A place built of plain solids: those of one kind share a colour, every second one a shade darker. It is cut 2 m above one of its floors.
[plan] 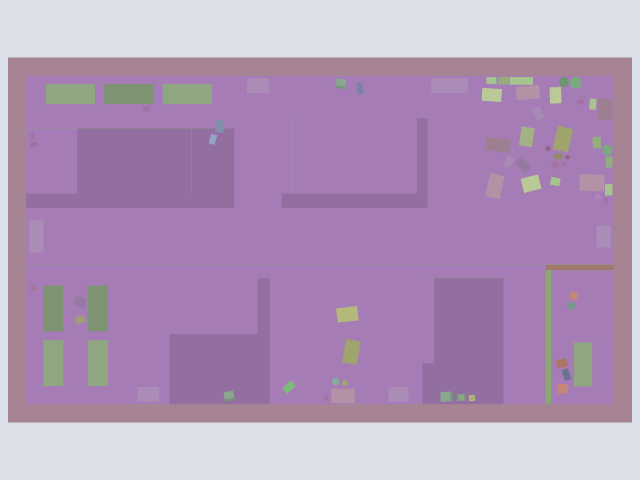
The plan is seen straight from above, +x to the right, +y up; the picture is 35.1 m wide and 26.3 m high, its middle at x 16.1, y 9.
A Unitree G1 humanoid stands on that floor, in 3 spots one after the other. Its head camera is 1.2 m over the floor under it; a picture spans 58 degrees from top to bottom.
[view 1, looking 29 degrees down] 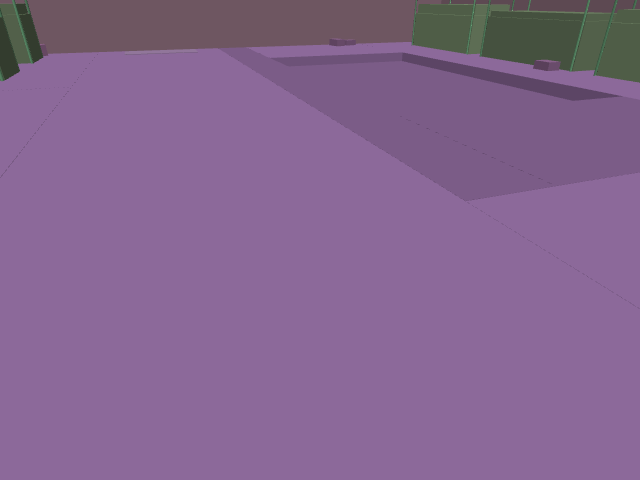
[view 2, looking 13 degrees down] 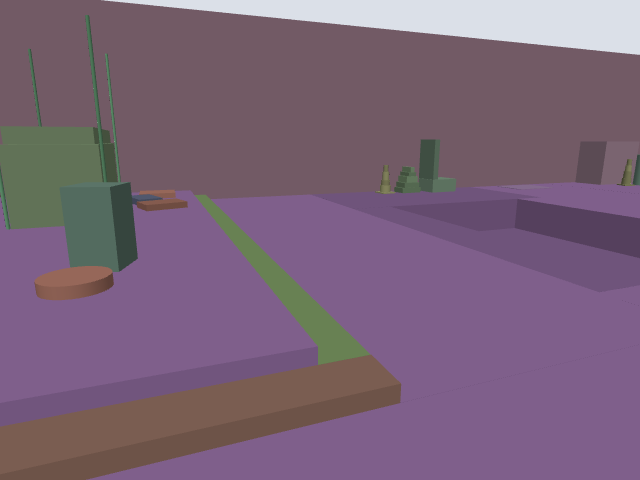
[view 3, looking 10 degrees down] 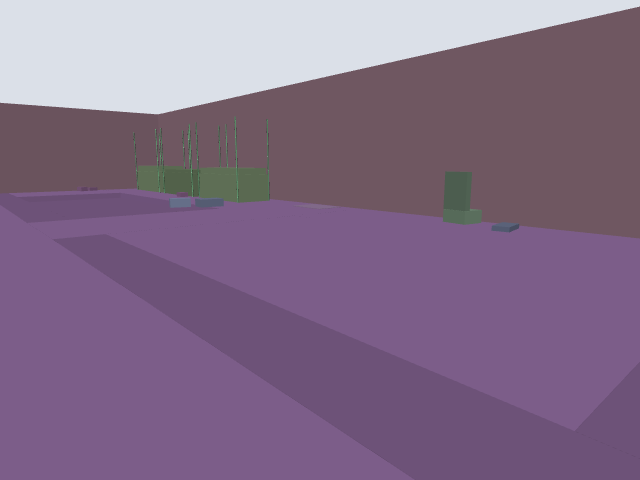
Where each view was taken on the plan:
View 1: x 13.61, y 8.89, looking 160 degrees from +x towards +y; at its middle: floor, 2.48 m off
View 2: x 29.45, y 9.20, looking -111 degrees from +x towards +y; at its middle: floor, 5.33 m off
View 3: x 22.01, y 9.50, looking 139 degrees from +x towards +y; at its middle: floor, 6.91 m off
